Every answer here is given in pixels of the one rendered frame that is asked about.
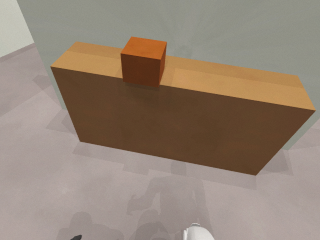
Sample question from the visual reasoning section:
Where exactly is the carton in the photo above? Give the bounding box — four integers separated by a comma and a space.
120, 36, 167, 88

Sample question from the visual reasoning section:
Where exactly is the right robot thigh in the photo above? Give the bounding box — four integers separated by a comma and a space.
183, 226, 215, 240

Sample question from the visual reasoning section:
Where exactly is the pedestal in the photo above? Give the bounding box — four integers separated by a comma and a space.
50, 41, 316, 176

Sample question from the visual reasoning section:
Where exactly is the robot right shin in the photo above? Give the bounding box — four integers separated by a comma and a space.
190, 223, 200, 227

